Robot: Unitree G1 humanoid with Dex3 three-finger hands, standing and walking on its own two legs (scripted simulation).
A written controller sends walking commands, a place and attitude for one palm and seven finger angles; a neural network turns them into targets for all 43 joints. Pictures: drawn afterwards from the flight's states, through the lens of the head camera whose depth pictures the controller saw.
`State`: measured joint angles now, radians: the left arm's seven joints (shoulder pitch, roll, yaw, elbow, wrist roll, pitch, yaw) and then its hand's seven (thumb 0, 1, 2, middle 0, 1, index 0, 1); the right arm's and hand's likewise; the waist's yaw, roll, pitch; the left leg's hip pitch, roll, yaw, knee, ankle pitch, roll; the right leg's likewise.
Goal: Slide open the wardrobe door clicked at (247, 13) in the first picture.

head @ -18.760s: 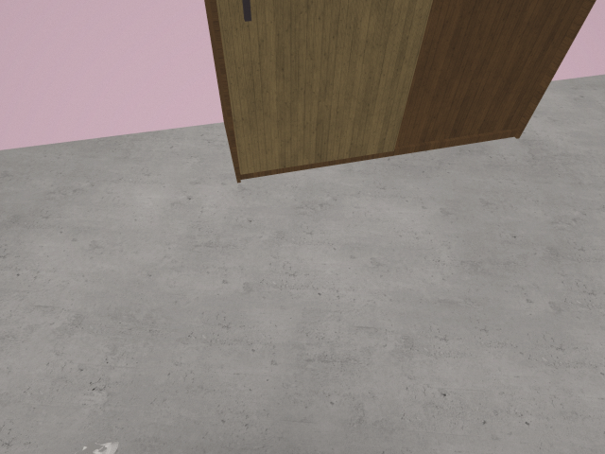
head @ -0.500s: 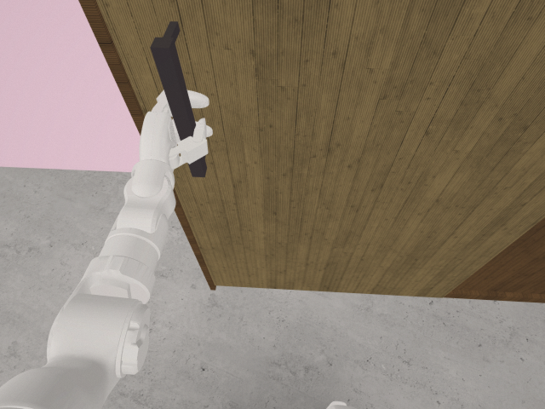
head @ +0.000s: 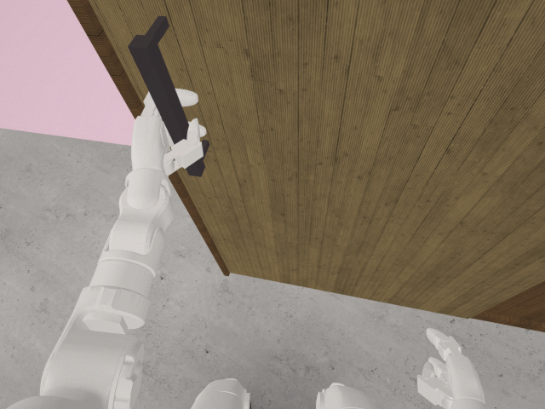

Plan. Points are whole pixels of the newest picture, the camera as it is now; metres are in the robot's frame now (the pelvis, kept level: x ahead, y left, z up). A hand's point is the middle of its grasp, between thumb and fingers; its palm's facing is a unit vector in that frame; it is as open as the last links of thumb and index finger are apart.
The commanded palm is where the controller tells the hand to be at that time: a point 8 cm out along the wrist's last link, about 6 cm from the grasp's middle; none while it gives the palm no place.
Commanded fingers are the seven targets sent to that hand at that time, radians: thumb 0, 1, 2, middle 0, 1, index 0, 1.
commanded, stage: step sideways, sliding the door along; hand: left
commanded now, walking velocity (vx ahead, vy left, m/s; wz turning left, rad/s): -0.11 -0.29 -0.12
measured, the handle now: (181, 108) +0.47 +0.20 +0.13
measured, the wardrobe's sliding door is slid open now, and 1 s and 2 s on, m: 0.01 0.24 0.47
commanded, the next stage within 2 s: none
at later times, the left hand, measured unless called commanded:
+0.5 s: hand (252, 147) +0.43 +0.09 +0.11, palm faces +0.40 -0.91 -0.09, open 6.7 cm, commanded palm +0.38 +0.06 +0.12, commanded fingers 0.00 0.90 0.90 -0.45 -1.40 -0.45 -1.40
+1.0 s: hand (361, 163) +0.41 -0.05 +0.12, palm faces +0.31 -0.95 -0.08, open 6.3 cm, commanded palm +0.37 -0.08 +0.12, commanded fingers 0.00 0.90 0.90 -0.45 -1.40 -0.45 -1.40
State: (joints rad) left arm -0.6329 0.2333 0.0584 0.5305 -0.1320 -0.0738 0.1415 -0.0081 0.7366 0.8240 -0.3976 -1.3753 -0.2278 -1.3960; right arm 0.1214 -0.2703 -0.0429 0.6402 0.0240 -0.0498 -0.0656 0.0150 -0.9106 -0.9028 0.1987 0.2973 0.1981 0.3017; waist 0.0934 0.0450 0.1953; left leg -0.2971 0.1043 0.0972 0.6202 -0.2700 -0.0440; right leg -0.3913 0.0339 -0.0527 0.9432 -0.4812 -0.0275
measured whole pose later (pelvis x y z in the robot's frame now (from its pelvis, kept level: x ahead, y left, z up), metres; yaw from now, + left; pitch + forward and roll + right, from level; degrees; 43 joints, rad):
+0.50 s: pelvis +0.07 -0.12 +0.01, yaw +4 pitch +1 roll +1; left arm -0.30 0.14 0.11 0.08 -0.10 -0.04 0.20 0.02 0.72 0.84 -0.42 -1.37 -0.13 -1.40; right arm 0.16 -0.25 -0.05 0.61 0.04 -0.13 -0.05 0.02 -0.91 -0.90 0.20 0.30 0.19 0.30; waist 0.11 0.06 0.22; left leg -0.21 0.10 0.13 0.58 -0.33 -0.03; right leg -0.45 -0.01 -0.05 0.88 -0.43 0.00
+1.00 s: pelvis +0.10 -0.21 +0.02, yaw -1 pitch +2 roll +4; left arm 0.02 0.08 0.06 -0.15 -0.06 -0.14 0.21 0.03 0.74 0.82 -0.42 -1.39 -0.21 -1.40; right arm 0.06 -0.23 -0.01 0.53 0.01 -0.09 -0.02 0.02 -0.91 -0.90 0.20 0.30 0.20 0.30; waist 0.08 -0.02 0.19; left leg -0.34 0.00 0.11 0.67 -0.38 -0.07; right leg -0.36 0.02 -0.07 0.49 -0.15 -0.13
